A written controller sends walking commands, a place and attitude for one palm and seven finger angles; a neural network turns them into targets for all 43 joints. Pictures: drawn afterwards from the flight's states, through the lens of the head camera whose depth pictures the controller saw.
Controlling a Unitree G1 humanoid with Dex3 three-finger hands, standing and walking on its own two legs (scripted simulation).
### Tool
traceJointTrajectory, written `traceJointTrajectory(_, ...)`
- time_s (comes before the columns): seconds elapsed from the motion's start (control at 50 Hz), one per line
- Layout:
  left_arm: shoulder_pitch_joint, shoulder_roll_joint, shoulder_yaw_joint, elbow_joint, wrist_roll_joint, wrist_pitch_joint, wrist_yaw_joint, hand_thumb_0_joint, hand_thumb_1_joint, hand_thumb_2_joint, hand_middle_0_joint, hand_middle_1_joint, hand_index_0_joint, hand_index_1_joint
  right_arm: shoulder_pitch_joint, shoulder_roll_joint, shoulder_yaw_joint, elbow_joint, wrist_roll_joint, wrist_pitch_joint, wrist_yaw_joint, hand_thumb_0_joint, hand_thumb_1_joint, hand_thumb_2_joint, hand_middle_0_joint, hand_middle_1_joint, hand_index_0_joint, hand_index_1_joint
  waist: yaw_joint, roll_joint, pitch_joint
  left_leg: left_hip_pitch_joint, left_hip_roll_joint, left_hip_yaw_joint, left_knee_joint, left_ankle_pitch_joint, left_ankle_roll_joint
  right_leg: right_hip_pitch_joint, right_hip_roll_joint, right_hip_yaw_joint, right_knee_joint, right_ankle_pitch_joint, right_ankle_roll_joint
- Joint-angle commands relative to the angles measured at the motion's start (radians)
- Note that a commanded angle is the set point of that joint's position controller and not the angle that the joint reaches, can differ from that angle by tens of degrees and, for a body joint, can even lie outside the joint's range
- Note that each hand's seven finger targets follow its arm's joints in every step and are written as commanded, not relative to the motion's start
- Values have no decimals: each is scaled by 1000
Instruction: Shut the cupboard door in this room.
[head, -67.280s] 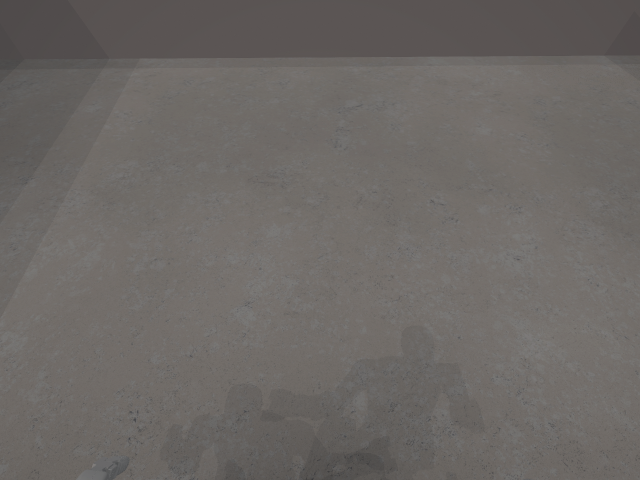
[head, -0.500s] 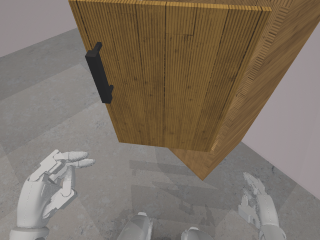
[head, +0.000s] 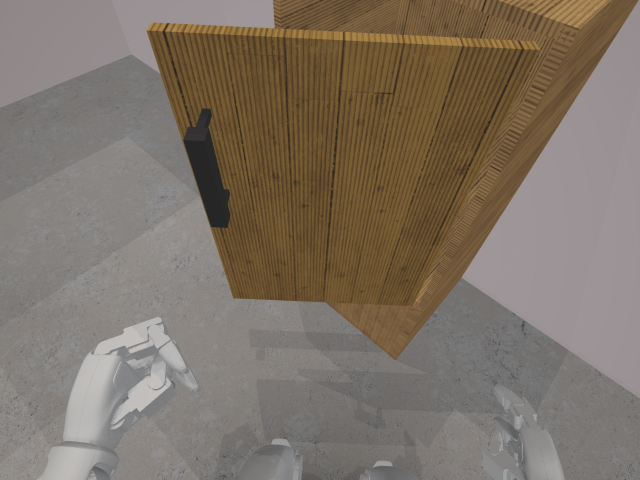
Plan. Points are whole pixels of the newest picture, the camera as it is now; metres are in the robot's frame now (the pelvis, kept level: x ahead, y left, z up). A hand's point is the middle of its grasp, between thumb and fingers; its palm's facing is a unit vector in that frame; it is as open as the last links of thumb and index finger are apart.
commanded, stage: raise the hand and make a fist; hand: left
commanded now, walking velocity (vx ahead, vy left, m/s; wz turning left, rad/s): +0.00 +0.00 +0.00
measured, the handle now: (213, 171) +0.47 +0.19 +0.10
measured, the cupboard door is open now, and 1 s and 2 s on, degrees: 40 40 40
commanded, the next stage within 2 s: bring the fist close to the handle in 0.78 s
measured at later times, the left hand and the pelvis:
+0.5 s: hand (119, 332) +0.24 +0.22 +0.11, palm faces +0.07 -1.00 -0.02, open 3.1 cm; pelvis +0.01 +0.02 +0.02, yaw +1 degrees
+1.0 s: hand (164, 347) +0.23 +0.18 +0.10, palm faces +0.06 -1.00 -0.06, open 3.1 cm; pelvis +0.01 -0.01 +0.02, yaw +1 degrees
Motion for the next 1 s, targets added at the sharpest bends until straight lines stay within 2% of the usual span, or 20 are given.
traceJointTrajectory(0.0,-26,110,145,-268,-20,-55,101,0,900,900,-1245,-1440,-1245,-1440,-49,-118,-20,-177,-10,-43,3,0,-900,-900,200,300,200,300,17,61,-174,287,47,-162,-284,143,-65,75,6,3,-161,150,-3)
traceJointTrajectory(0.06,-23,40,50,-186,-3,-12,83,0,900,900,-1300,-1500,-1300,-1500,-41,-130,-15,-178,-9,-35,14,0,-900,-900,200,300,200,300,-17,52,-96,293,57,-179,-304,118,-79,38,4,-11,-176,140,4)
traceJointTrajectory(0.12,-67,41,4,-138,14,46,30,0,900,900,-1300,-1500,-1300,-1500,-20,-145,-11,-188,-3,-32,13,0,-900,-900,200,300,200,300,-36,9,-63,285,60,-191,-323,85,-76,51,0,-8,-203,133,7)
traceJointTrajectory(0.18,-147,109,53,-189,18,69,12,0,900,900,-1300,-1500,-1300,-1500,-19,-149,-5,-198,-4,-37,8,0,-900,-900,200,300,200,300,-20,45,-112,333,60,-204,-341,110,-86,81,-1,-4,-208,148,2)
traceJointTrajectory(0.2,-176,155,100,-222,16,63,23,0,900,900,-1300,-1500,-1300,-1500,-18,-149,-4,-193,-7,-37,6,0,-900,-900,200,300,200,300,-12,52,-130,349,60,-207,-343,135,-91,100,2,-2,-205,160,-2)
traceJointTrajectory(0.26,-218,162,136,-323,8,22,61,0,900,900,-1300,-1500,-1300,-1500,-29,-130,5,-192,-14,-43,11,0,-900,-900,200,300,200,300,11,152,-195,461,72,-230,-358,239,-122,97,2,-6,-193,187,-7)
traceJointTrajectory(0.3,-211,169,156,-326,3,4,84,0,900,900,-1300,-1500,-1300,-1500,-28,-130,8,-178,-20,-45,16,0,-900,-900,200,300,200,300,14,152,-191,476,76,-241,-364,265,-131,95,6,-6,-195,193,-7)
traceJointTrajectory(0.38,-165,79,81,-167,2,49,61,0,900,900,-1300,-1500,-1300,-1500,-24,-139,7,-162,-12,-38,24,0,-900,-900,200,300,200,300,-14,85,-91,423,80,-246,-384,196,-129,85,1,-17,-217,177,3)
traceJointTrajectory(0.4,-129,57,63,-110,5,77,42,0,900,900,-1300,-1500,-1300,-1500,-19,-144,2,-164,-8,-37,24,0,-900,-900,200,300,200,300,-17,31,-78,402,79,-241,-386,190,-121,100,2,-20,-229,178,5)
traceJointTrajectory(0.48,-141,83,65,-106,-3,146,-11,0,900,900,-1300,-1500,-1300,-1500,-16,-154,-5,-178,3,-38,16,0,-900,-900,200,300,200,300,-6,-2,-107,381,57,-196,-377,208,-104,162,-5,-11,-258,217,4)
traceJointTrajectory(0.54,-212,151,128,-241,1,106,17,0,900,900,-1300,-1500,-1300,-1500,-25,-145,-5,-185,-7,-44,15,0,-900,-900,200,300,200,300,8,47,-186,445,57,-190,-366,302,-112,185,-3,-4,-247,249,-1)
traceJointTrajectory(0.6,-240,188,174,-311,4,23,72,0,900,900,-1300,-1500,-1300,-1500,-28,-134,1,-168,-22,-51,17,0,-900,-900,200,300,200,300,18,99,-187,457,57,-185,-354,316,-118,167,2,3,-232,243,-8)
traceJointTrajectory(0.64,-219,139,142,-270,3,-13,85,0,900,900,-1300,-1500,-1300,-1500,-35,-126,5,-156,-23,-52,25,0,-900,-900,200,300,200,300,4,105,-147,444,59,-187,-352,281,-119,133,1,-2,-225,220,-8)
traceJointTrajectory(0.68,-184,97,111,-192,2,-17,77,0,900,900,-1300,-1500,-1300,-1500,-37,-132,1,-146,-22,-49,30,0,-900,-900,200,300,200,300,-10,76,-107,406,56,-185,-347,218,-111,113,1,-3,-229,199,-4)
traceJointTrajectory(0.72,-133,71,82,-117,1,16,48,0,900,900,-1300,-1500,-1300,-1500,-31,-140,-4,-150,-15,-43,32,0,-900,-900,200,300,200,300,-12,30,-94,358,46,-163,-341,186,-94,140,-4,1,-246,198,-2)
traceJointTrajectory(0.76,-120,68,61,-99,-3,58,12,0,900,900,-1300,-1500,-1300,-1500,-25,-148,-8,-159,-6,-38,29,0,-900,-900,200,300,200,300,-14,8,-99,338,39,-146,-332,190,-83,166,-7,10,-261,214,1)
traceJointTrajectory(0.82,-151,109,82,-147,-4,90,-5,0,900,900,-1300,-1500,-1300,-1500,-30,-148,-9,-176,-1,-36,21,0,-900,-900,200,300,200,300,-8,-6,-125,331,29,-125,-324,192,-62,206,-13,29,-283,221,4)
traceJointTrajectory(0.86,-211,151,122,-222,-6,70,14,0,900,900,-1300,-1500,-1300,-1500,-40,-140,-5,-181,-7,-39,14,0,-900,-900,200,300,200,300,-5,9,-156,347,26,-118,-315,208,-57,217,-12,38,-279,229,3)
traceJointTrajectory(0.9,-337,203,171,-244,-4,29,49,0,900,900,-1300,-1500,-1300,-1500,-43,-135,2,-156,-15,-39,6,0,-900,-900,200,300,200,300,-17,23,-137,330,24,-114,-296,190,-53,196,-10,53,-280,208,2)
traceJointTrajectory(0.98,-424,161,167,-99,-8,-30,69,0,900,900,-1300,-1500,-1300,-1500,-63,-126,11,-116,-16,-47,10,0,-900,-900,200,300,200,300,-33,29,-85,271,21,-104,-265,110,-53,135,-16,76,-283,110,5)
